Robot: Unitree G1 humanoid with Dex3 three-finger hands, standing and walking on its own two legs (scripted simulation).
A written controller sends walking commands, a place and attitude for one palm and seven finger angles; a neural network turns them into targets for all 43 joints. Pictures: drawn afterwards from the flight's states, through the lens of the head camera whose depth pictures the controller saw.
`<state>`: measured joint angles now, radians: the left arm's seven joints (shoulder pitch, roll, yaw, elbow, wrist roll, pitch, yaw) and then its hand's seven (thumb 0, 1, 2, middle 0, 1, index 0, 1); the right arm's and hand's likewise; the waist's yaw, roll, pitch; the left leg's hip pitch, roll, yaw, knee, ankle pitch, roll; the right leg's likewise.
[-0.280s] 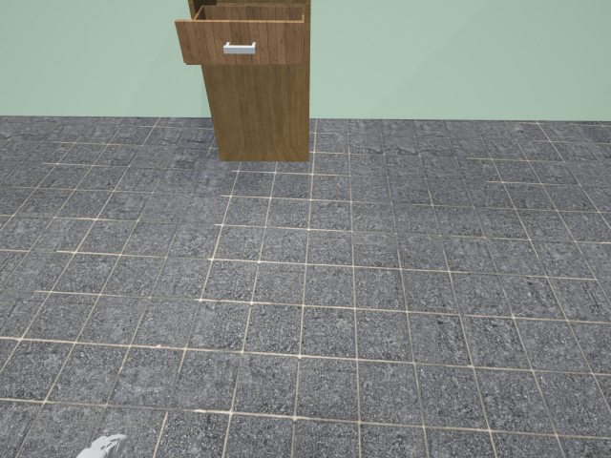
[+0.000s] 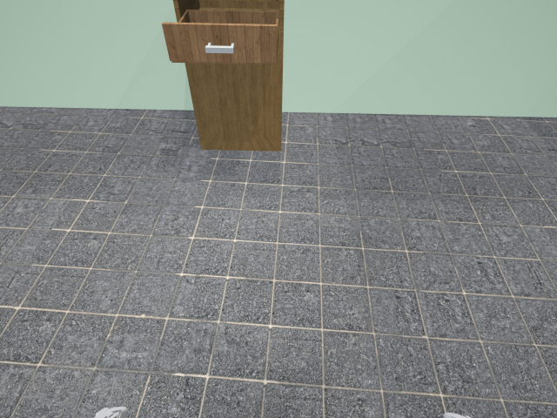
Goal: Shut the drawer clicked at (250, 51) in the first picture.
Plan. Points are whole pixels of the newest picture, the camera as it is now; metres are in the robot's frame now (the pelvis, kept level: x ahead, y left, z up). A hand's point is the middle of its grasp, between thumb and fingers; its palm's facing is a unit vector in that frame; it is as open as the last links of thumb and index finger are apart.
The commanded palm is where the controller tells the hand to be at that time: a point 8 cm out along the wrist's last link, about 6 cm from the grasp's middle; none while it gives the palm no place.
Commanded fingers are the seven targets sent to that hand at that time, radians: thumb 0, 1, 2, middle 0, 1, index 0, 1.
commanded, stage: stand and wait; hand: left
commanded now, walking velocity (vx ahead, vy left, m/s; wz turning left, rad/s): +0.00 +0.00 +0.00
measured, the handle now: (220, 47) +1.37 +0.32 -0.04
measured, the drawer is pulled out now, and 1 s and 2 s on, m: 0.29 0.29 0.29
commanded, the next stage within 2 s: look at it before walking up in 0.54 s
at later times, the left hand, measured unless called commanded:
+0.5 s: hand out of the picture +0.06 +0.24 -0.15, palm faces -0.03 -0.94 -0.33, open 7.4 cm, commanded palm none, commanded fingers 0.00 0.90 0.90 -0.20 -0.30 -0.20 -0.30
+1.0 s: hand out of the picture +0.05 +0.24 -0.15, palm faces -0.04 -0.95 -0.32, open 7.4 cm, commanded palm none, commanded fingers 0.00 0.90 0.90 -0.20 -0.30 -0.20 -0.30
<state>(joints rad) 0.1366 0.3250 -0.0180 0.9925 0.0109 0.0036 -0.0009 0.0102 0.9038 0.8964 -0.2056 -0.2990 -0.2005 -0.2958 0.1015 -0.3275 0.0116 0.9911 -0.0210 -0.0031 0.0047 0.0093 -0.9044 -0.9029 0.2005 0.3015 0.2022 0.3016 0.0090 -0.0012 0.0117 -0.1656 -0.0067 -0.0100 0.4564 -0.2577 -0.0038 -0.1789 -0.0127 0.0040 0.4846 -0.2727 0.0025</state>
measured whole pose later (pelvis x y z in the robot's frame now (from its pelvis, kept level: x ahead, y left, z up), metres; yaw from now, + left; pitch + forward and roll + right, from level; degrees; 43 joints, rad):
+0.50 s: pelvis -0.02 -0.01 +0.00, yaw +0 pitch -2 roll +0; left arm 0.16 0.34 -0.01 1.08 0.01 0.00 0.00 0.01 0.90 0.90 -0.20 -0.30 -0.20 -0.30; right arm 0.16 -0.34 0.01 1.10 -0.02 0.00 0.01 0.01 -0.91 -0.90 0.20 0.30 0.20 0.30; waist 0.00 0.00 0.03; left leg -0.16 0.01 -0.01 0.41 -0.21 -0.01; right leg -0.17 0.00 0.01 0.42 -0.21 -0.01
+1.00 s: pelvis -0.01 +0.00 +0.01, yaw -1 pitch -2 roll +0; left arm 0.15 0.33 -0.01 1.08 0.01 0.00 0.00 0.01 0.90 0.90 -0.20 -0.30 -0.20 -0.30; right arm 0.14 -0.32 0.01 1.10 -0.01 0.00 0.01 0.01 -0.91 -0.90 0.20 0.30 0.20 0.30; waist 0.00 -0.01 0.03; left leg -0.16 0.01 0.00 0.39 -0.20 -0.01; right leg -0.17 0.00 0.01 0.40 -0.20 0.00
